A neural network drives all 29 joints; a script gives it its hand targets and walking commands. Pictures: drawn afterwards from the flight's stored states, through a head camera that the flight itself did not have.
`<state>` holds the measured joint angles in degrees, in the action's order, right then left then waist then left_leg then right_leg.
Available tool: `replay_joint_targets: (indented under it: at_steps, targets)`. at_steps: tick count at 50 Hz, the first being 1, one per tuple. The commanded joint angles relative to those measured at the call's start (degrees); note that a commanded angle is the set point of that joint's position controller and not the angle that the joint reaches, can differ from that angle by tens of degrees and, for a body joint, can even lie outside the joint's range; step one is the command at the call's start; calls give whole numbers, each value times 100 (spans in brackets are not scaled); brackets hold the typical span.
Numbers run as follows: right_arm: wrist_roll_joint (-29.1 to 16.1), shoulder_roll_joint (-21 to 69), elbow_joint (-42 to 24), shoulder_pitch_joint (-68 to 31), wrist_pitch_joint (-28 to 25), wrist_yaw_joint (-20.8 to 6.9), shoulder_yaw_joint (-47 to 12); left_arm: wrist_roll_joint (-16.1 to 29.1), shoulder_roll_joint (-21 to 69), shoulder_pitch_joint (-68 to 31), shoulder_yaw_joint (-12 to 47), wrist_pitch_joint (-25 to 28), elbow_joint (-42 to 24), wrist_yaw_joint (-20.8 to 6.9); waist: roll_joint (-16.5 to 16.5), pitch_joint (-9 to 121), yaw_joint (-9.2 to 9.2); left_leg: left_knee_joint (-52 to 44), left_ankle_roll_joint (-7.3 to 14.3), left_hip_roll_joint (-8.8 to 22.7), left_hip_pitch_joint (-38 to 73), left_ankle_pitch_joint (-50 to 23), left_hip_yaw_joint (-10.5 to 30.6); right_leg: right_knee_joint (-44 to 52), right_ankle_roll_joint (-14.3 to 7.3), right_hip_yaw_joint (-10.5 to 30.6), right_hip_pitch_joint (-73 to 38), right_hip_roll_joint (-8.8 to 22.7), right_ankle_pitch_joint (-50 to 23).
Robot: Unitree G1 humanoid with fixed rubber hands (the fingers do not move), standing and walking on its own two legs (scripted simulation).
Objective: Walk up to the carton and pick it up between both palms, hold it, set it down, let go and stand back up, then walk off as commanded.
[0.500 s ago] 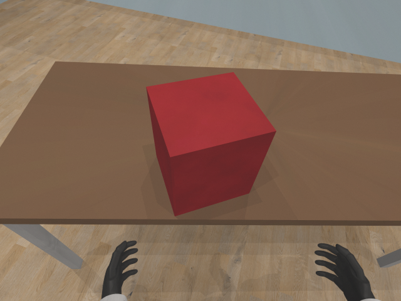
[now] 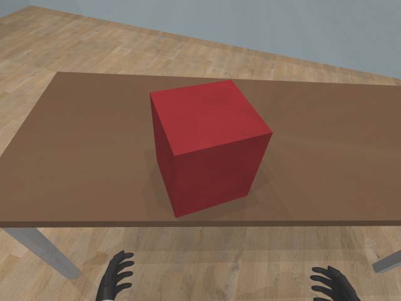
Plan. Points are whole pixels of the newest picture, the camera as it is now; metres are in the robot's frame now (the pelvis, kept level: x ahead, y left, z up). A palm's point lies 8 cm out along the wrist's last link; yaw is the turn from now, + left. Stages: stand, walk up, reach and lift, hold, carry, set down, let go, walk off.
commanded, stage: let go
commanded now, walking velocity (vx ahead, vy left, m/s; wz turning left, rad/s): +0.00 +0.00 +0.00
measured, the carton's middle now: (203, 149) +0.49 +0.02 +0.01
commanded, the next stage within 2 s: stand in 0.34 s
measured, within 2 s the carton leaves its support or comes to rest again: neither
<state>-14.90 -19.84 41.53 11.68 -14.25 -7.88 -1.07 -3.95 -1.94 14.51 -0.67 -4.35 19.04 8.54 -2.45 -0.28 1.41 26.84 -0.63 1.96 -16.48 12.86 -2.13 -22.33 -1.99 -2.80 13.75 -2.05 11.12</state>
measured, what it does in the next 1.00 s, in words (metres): stands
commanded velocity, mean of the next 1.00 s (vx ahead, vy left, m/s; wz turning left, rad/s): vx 0.00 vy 0.00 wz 0.00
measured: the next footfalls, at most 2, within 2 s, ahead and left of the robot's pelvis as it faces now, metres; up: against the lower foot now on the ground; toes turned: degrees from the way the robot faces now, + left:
right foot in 2.00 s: -0.06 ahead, -0.14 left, +0.00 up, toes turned +3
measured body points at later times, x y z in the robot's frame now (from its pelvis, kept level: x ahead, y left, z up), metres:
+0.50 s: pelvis +0.03 +0.00 +0.00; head +0.06 +0.02 +0.45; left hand +0.17 +0.21 -0.11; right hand +0.18 -0.27 -0.08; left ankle +0.01 +0.11 -0.74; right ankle +0.01 -0.10 -0.74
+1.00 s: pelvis +0.01 +0.01 +0.00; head -0.04 +0.04 +0.44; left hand +0.11 +0.26 -0.13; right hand +0.13 -0.27 -0.07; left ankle +0.01 +0.11 -0.74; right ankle +0.01 -0.10 -0.74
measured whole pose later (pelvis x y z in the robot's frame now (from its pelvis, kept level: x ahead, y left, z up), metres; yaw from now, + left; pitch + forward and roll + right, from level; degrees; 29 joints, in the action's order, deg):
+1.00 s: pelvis +0.01 +0.01 +0.00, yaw +0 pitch +0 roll -2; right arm -3.3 -18.6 41.5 18.2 -2.8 0.8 -1.1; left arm -4.0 -12.5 14.3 -4.7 1.8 49.9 0.1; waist -1.9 8.4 1.3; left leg 29.6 0.5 2.4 -14.5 15.6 -2.1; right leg -22.3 -1.3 -2.7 10.5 -2.5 12.3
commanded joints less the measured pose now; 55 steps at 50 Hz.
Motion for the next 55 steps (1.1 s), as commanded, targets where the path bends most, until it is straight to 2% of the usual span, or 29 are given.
replay_joint_targets:
  at_steps: [1, 2, 3, 4, 5, 7, 8, 10, 11, 12, 15, 16, 18, 19, 20, 21, 23, 25, 28, 31, 32, 34, 36, 39, 40, 44, 46, 51, 55]
  targets:
    - [706, -449, -1373, -359, -155, 128, 515, 227, -1087, -665, -69, 117, -744, -112, -166, 471, -124, -464, 110, -227, 840, -253, -76, 523, -104, 730, -303, 440, 374]
    - [827, -429, -1391, -299, -156, 151, 518, 250, -1048, -747, -111, 97, -617, -158, -282, 493, -132, -456, 121, -243, 850, -210, -93, 570, -99, 739, -207, 451, 326]
    - [727, -636, -1614, -320, -233, 97, 647, 206, -1023, -582, -72, 157, -1094, -37, 35, 763, -58, -441, 51, -171, 1018, -558, 21, 436, -141, 599, -261, 373, 102]
    - [732, -633, -1429, -257, -212, 94, 671, 234, -1000, -496, 5, 123, -1010, -51, 59, 640, -128, -481, 28, -174, 1077, -546, -7, 469, -163, 596, -179, 366, 83]
    - [823, -467, -1136, -238, -145, 157, 564, 234, -985, -529, 0, 52, -433, -181, -197, 372, -185, -527, 79, -209, 1004, -336, -83, 555, -116, 543, -95, 349, 92]
    - [724, -665, -1254, -151, -273, 101, 659, 201, -943, -365, -6, 132, -887, -100, 138, 685, -105, -557, -8, -160, 1296, -829, -25, 434, -127, 456, -241, 271, -431]
    - [781, -666, -1045, -64, -262, 118, 617, 154, -922, -230, -9, 102, -599, -145, 137, 600, -128, -517, -26, -159, 1289, -875, -21, 417, -128, 427, -253, 256, -616]
    - [888, -531, -812, -26, -252, 214, 489, 182, -987, -277, -58, 116, -240, -299, -120, 512, -182, -464, -8, -207, 1306, -844, -70, 490, -84, 468, -242, 252, -745]
    - [849, -627, -1049, -137, -310, 179, 547, 203, -1021, -275, -58, 170, -561, -263, -89, 787, -124, -464, -11, -208, 1309, -981, -34, 424, -68, 422, -320, 261, -915]
    - [904, -536, -687, -2, -286, 219, 477, 154, -1068, -164, -107, 144, -185, -340, -144, 597, -181, -489, -23, -226, 1358, -979, -54, 433, -29, 470, -366, 277, -1050]
    - [1016, -339, -460, 93, -313, 348, 381, 151, -1204, -73, -213, 121, -31, -504, -150, 605, -166, -475, -40, -306, 1281, -1152, -144, 385, 53, 538, -667, 362, -1545]
    - [1019, -352, -496, 73, -375, 368, 369, 97, -1245, -145, -251, 174, -141, -489, -57, 763, -159, -462, -65, -313, 1362, -1296, -136, 316, 48, 488, -766, 318, -1789]
    - [1017, -310, -469, -29, -427, 404, 326, 116, -1304, -249, -244, 253, -202, -506, -232, 861, -175, -387, -24, -313, 1307, -1274, -116, 227, 68, 454, -815, 292, -1951]
    - [1750, -851, -203, 484, 291, 744, 383, 177, -2414, -258, -720, 471, 841, -661, -650, 2176, 34, 167, 291, 584, 1172, -3029, 569, -608, -35, 576, -1131, 670, -2255]
    - [1869, -1107, -246, 507, 568, 838, 461, 314, -2129, -105, -675, 535, 996, -728, -192, 2347, 36, 351, 467, 700, 1371, -3133, 533, -470, -19, 577, -1250, 716, -1913]
    - [1864, -1021, -309, 455, 706, 884, 430, 288, -2085, -111, -626, 566, 1121, -738, 57, 2157, 12, 308, 457, 642, 1330, -2988, 551, -392, 13, 591, -1155, 745, -1739]
    - [1823, -929, -302, 215, 843, 913, 425, 237, -1917, -369, -566, 645, 1198, -790, -137, 1977, -37, 318, 461, 691, 1240, -2632, 559, -341, -29, 507, -1002, 753, -1510]
    - [1727, -1040, -208, 423, 918, 929, 439, 210, -2059, -382, -576, 769, 1448, -855, -52, 1621, -91, 174, 420, 648, 1037, -2316, 558, -247, -30, 617, -961, 830, -1645]
    - [1683, -1059, -302, 373, 947, 950, 395, 196, -2114, -378, -600, 788, 1859, -896, 249, 1249, -101, 173, 448, 625, 830, -2318, 548, -182, 6, 671, -817, 834, -1759]
    - [1735, -1154, -365, 386, 946, 981, 466, 153, -2126, -310, -649, 807, 2095, -930, 224, 1057, -89, 230, 498, 670, 854, -2936, 561, -182, -31, 616, -790, 800, -2033]
    - [1735, -1101, -318, 448, 946, 971, 430, 147, -2278, -352, -668, 811, 2198, -900, 116, 1050, -147, 161, 489, 646, 824, -2754, 564, -140, -2, 641, -830, 817, -2066]
    - [1767, -1147, -310, 454, 945, 963, 425, 157, -2340, -171, -689, 822, 2335, -898, 276, 959, -103, 91, 518, 621, 713, -2593, 560, -70, 38, 717, -878, 859, -2135]
    - [1750, -1103, -360, 447, 924, 949, 432, 145, -2326, -355, -674, 817, 2387, -918, 158, 828, -182, -43, 506, 647, 770, -2636, 610, 1, 46, 610, -815, 782, -1729]
    - [1733, -1088, -284, 441, 942, 958, 423, 104, -2542, -342, -729, 846, 2391, -938, 72, 705, -175, -87, 475, 618, 663, -1945, 611, 138, -9, 664, -581, 794, -1315]
    - [1776, -1156, -239, 379, 952, 949, 396, 160, -2401, -443, -683, 841, 2504, -934, 444, 706, -153, -110, 525, 615, 636, -1989, 664, 149, -15, 726, -671, 838, -1172]
    - [1770, -1032, -196, 436, 954, 940, 379, 141, -2575, -305, -682, 853, 2755, -940, 426, 449, -168, -263, 538, 631, 559, -1611, 741, 281, -31, 776, -610, 836, -845]
    - [1789, -1089, -191, 356, 947, 954, 363, 186, -2585, -513, -661, 823, 2784, -957, 313, 278, -131, -445, 538, 585, 329, -1099, 759, 238, 4, 691, -540, 790, -397]
    - [1796, -1129, -107, 481, 997, 892, 356, 176, -2645, -389, -639, 848, 2980, -983, 442, -213, -137, -579, 499, 589, -7, -208, 840, 503, -87, 804, -256, 833, 514]
    - [1805, -1159, -119, 485, 1006, 937, 378, 206, -2739, -345, -614, 808, 3158, -1005, 392, -252, -171, -721, 521, 540, -102, 597, 979, 563, -94, 880, -213, 818, 795]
